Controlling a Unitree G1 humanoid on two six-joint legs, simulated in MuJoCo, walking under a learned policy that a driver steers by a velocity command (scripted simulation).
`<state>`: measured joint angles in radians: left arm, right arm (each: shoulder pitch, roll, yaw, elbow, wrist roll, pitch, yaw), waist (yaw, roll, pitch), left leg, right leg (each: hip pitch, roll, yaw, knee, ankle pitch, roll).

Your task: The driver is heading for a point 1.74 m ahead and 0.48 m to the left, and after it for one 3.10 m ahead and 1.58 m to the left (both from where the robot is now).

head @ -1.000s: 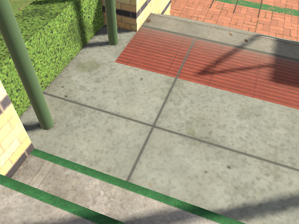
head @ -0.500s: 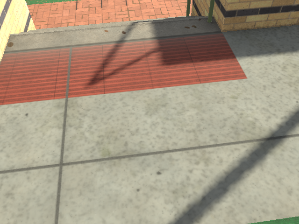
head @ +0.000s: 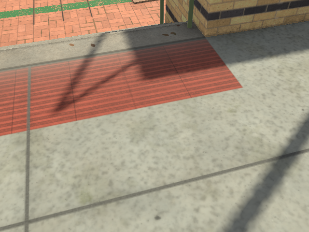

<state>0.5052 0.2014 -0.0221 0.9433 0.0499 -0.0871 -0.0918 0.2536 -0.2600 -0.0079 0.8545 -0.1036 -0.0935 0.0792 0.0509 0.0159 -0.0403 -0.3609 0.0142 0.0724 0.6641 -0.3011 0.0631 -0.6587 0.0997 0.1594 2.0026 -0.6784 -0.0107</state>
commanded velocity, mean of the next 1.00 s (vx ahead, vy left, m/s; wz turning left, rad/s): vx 0.50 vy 0.00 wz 0.04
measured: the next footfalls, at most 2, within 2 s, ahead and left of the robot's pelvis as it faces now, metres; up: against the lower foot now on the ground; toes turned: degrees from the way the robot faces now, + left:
right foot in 0.56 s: +0.47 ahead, -0.20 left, -0.16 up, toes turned -8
left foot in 1.02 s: +0.72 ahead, +0.10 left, -0.16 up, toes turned +11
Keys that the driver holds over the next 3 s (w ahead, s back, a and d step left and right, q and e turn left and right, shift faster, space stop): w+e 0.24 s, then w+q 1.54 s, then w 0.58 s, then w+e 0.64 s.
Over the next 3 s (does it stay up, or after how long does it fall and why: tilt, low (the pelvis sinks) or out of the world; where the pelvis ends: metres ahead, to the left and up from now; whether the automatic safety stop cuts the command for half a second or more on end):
stays up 1.50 0.46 -0.14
